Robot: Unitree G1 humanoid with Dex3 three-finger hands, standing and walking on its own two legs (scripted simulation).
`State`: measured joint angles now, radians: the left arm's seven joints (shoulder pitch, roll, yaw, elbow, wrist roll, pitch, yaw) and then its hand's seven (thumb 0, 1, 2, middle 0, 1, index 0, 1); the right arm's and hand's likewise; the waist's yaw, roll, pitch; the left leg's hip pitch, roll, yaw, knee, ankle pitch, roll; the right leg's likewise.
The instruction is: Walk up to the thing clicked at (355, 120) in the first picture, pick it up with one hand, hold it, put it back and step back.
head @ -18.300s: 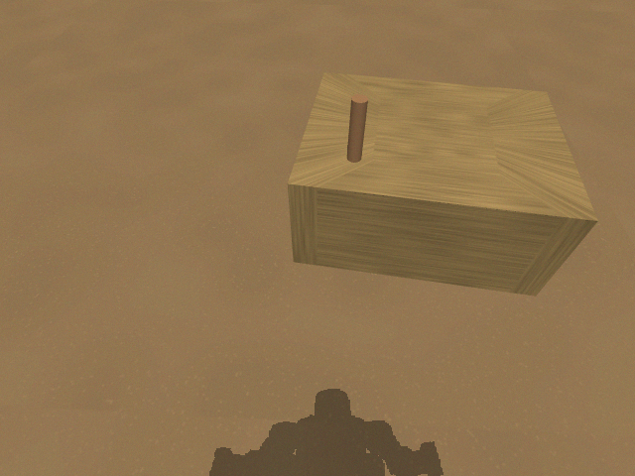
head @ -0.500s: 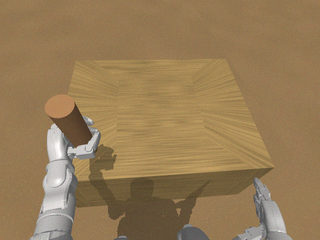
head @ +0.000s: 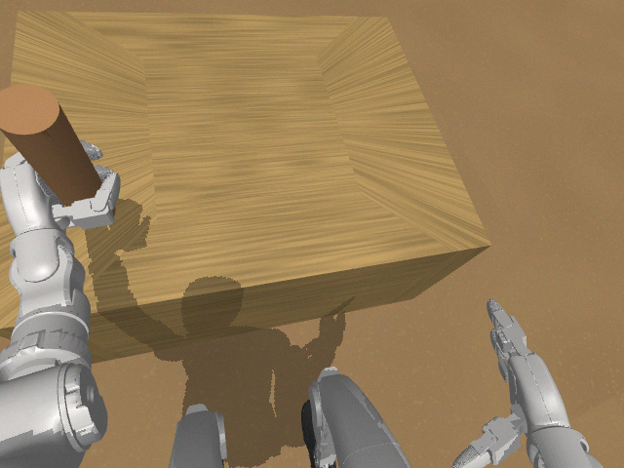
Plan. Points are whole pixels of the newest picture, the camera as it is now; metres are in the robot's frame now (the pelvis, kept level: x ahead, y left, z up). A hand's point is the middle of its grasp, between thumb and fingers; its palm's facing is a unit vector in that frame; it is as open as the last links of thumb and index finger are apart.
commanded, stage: crouch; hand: left
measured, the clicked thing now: (68, 172) +0.48 +0.20 +0.04
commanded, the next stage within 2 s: lower in 0.64 s
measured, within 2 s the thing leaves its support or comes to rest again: rests again in 1.94 s
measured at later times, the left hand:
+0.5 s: hand (96, 190) +0.51 +0.20 -0.05, palm faces +0.19 -0.98 -0.02, open 6.5 cm
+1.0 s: hand (107, 199) +0.53 +0.20 -0.10, palm faces +0.18 -0.98 -0.03, open 6.6 cm
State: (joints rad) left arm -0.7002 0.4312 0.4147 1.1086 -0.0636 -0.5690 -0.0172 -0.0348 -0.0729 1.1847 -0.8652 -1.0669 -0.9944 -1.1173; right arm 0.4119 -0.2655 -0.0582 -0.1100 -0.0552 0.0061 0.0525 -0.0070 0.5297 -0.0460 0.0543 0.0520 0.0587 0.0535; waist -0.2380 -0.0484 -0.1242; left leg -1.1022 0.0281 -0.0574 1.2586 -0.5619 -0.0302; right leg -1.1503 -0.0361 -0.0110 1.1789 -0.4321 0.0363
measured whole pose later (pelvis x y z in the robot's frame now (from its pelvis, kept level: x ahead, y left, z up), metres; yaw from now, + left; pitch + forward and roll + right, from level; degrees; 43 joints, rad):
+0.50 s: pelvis -0.01 +0.00 -0.04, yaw -1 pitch +29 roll -4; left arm -0.80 0.56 0.47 1.19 -0.01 -0.56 -0.02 -0.03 -0.07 1.18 -0.86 -1.07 -0.99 -1.12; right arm 0.41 -0.28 -0.05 -0.21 -0.06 -0.01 0.07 -0.01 0.53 -0.05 0.06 0.05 0.06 0.05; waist -0.32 -0.04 -0.15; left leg -1.33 0.03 -0.09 1.43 -0.61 -0.03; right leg -1.36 -0.03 -0.03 1.32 -0.46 0.04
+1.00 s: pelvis -0.02 +0.01 -0.06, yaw -2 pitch +32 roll -5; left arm -0.85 0.65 0.50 1.25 0.02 -0.56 -0.02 -0.03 -0.07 1.18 -0.86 -1.07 -0.99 -1.12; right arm 0.41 -0.30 -0.04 -0.31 -0.06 -0.02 0.08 -0.01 0.53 -0.05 0.06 0.05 0.06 0.05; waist -0.38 -0.04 -0.14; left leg -1.45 0.03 -0.09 1.52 -0.63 -0.03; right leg -1.48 -0.02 -0.03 1.39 -0.47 0.04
